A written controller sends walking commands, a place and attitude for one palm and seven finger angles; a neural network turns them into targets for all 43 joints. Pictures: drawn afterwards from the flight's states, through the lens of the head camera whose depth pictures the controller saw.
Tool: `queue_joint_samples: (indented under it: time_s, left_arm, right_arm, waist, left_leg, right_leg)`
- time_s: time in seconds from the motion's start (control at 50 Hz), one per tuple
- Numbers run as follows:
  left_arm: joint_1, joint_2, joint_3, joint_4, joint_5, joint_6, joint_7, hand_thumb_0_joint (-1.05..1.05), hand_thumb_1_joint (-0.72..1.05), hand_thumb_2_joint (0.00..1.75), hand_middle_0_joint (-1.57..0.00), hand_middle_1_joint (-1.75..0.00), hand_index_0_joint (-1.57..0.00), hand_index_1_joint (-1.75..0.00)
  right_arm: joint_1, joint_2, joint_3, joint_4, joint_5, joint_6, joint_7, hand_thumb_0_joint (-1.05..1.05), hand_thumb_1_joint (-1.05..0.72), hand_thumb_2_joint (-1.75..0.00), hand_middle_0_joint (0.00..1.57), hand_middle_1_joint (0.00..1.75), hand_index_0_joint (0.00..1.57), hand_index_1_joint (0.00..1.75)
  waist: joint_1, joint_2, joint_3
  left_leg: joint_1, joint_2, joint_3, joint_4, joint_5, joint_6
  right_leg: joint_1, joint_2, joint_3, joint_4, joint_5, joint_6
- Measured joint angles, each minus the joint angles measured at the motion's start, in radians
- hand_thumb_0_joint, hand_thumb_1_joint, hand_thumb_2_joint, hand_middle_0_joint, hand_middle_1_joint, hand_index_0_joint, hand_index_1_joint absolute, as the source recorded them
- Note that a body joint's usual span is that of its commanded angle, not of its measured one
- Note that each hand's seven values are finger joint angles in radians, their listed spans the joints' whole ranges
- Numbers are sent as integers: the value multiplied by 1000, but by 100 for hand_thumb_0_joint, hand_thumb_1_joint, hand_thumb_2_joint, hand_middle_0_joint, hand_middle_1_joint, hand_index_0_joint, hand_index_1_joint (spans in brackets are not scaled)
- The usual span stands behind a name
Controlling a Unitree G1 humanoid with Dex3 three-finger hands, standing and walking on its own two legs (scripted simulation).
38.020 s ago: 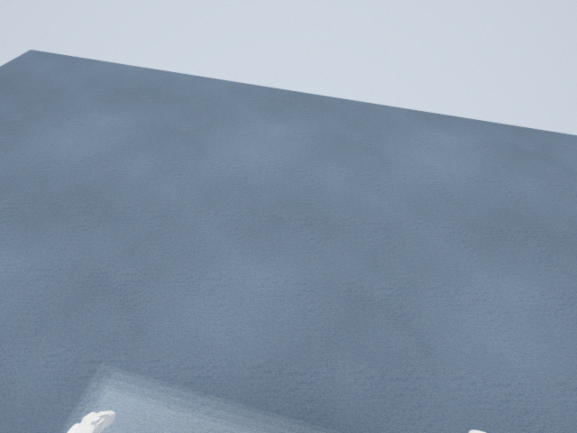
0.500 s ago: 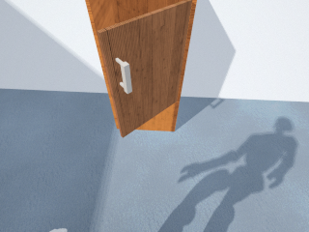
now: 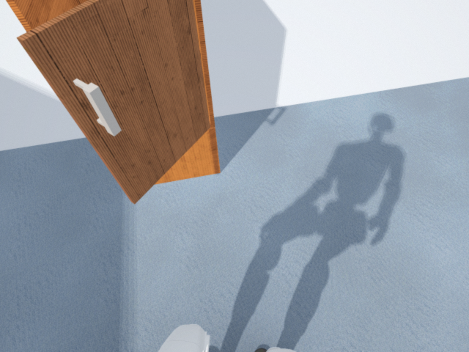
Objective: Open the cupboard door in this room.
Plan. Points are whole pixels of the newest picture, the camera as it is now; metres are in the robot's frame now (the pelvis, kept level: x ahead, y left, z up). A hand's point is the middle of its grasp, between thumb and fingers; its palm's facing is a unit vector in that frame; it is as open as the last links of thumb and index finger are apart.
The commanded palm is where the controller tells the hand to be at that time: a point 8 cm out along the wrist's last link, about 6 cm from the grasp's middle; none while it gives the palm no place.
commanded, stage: walk to a spot facing it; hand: left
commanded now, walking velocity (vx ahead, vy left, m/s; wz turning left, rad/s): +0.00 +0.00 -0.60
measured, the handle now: (97, 107) +0.56 +0.36 +0.03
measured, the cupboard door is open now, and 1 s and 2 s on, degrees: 44 44 44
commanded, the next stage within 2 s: none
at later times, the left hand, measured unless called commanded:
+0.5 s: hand (145, 323) +0.17 +0.20 -0.17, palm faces -0.26 -0.92 -0.31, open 7.4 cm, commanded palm none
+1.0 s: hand (209, 297) +0.22 +0.08 -0.17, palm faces -0.57 -0.78 -0.24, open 7.4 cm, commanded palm none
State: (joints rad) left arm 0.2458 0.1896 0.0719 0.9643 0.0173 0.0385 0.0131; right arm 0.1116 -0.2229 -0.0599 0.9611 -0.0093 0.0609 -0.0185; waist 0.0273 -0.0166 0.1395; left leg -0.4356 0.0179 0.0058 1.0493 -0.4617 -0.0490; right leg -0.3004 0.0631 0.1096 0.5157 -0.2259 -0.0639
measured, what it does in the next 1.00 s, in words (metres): steps on the spot, turning right: left foot, then right foot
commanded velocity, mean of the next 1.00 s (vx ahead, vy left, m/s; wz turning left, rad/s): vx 0.06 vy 0.00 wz -0.60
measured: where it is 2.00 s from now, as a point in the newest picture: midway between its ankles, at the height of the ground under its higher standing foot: (322, 342)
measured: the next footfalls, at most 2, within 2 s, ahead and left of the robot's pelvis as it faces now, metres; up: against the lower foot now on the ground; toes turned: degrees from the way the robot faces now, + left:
left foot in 0.22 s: +0.05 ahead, +0.17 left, +0.00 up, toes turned -11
right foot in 0.48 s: +0.02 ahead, -0.14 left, +0.00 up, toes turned -19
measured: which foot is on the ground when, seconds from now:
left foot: up 0.00-0.20, down 0.22-0.46, up 0.48-0.68, down 0.70-0.94, up 0.96-1.00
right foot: down 0.00-0.22, up 0.24-0.46, down 0.48-0.68, up 0.70-0.92, down 0.94-1.00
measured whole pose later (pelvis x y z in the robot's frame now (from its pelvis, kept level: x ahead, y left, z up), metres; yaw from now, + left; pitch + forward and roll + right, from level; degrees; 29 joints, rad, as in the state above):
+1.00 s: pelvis +0.01 -0.03 -0.02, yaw -37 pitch +1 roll -1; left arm 0.16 0.25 0.07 0.88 0.01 0.02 -0.04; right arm 0.28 -0.26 -0.04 0.92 -0.02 0.04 0.00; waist -0.02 0.01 0.07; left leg -0.37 0.15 0.07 0.93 -0.53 -0.07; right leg -0.32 0.00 -0.05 0.64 -0.30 -0.03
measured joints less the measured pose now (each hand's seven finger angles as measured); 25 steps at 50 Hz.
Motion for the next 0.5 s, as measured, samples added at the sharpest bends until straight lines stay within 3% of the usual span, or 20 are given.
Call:
queue_joint_samples:
  time_s: [0.12, 0.18, 0.22, 0.28, 0.34, 0.38, 0.44, 0.48, 0.5]
  left_arm:
    - [9, 12, 11, -3, 5, 4, -1, 0, 91, 90, -21, -30, -20, -30]
    - [-2, 29, 20, -10, 4, 14, -2, 1, 91, 90, -21, -30, -20, -30]
    - [-2, 31, 20, -22, -4, 21, -6, 1, 91, 90, -21, -30, -20, -30]
    - [-51, 70, 32, -36, -3, 31, -24, 1, 91, 90, -21, -30, -20, -30]
    - [-78, 94, 42, -63, 3, 28, -38, 1, 91, 90, -20, -30, -20, -30]
    - [-88, 97, 40, -82, 2, 26, -45, 1, 91, 90, -20, -30, -20, -30]
    - [-84, 101, 33, -101, -1, 15, -54, 1, 91, 90, -20, -30, -20, -30]
    - [-65, 120, 29, -114, 3, -3, -53, 0, 91, 90, -20, -30, -20, -30]
    - [-71, 112, 29, -105, 3, -8, -43, 0, 91, 90, -20, -30, -20, -30]
  right_arm:
    - [-45, 22, 4, -42, 10, -16, -5, 1, -91, -90, 20, 29, 20, 30]
    - [-56, 31, 9, -59, 13, -30, -8, 1, -91, -90, 20, 29, 20, 30]
    - [-38, 14, 14, -82, 8, -47, -10, 1, -91, -90, 20, 29, 20, 30]
    - [-21, 26, 20, -79, -13, -52, -18, 1, -91, -90, 20, 29, 20, 30]
    - [18, 28, 28, -74, -28, -46, -14, 1, -91, -90, 20, 29, 20, 30]
    - [36, 17, 27, -72, -33, -43, -13, 1, -91, -90, 20, 29, 20, 30]
    - [60, -5, 20, -75, -31, -37, -6, 1, -90, -90, 20, 30, 21, 30]
    - [79, -14, 14, -82, -18, -29, -1, 1, -90, -90, 20, 30, 21, 30]
    - [68, -28, 9, -77, -13, -19, -1, 1, -90, -90, 20, 30, 21, 30]
  waist:
    - [12, -35, -26]
    - [11, -48, -38]
    - [-1, -7, -67]
    - [3, -33, -44]
    - [10, -24, -41]
    - [9, 3, -36]
    - [1, 37, -37]
    - [-1, 12, -59]
    - [-1, 22, -50]
  left_leg:
    - [51, -15, -24, -216, 13, 1]
    - [112, -23, -32, -387, 81, 10]
    - [175, 14, -63, -559, 143, 43]
    - [174, 20, -42, -526, 180, 21]
    - [198, 57, -21, -542, 173, -2]
    - [208, 88, -6, -537, 166, -14]
    - [202, 131, 27, -470, 117, -34]
    - [150, 122, 52, -333, 25, -33]
    - [112, 113, 28, -222, -39, -25]
  right_leg:
    - [4, 25, 89, -53, 45, 12]
    - [-12, 42, 121, -32, 42, 26]
    - [-57, 81, 104, 35, -14, 39]
    - [-162, 37, 10, 319, -221, 84]
    - [-211, -10, -74, 469, -250, 107]
    - [-192, -39, -115, 427, -248, 108]
    - [-106, -59, -151, 242, -163, 96]
    - [-56, -82, -116, 107, -38, 62]
    - [-75, -69, -103, 139, -53, 56]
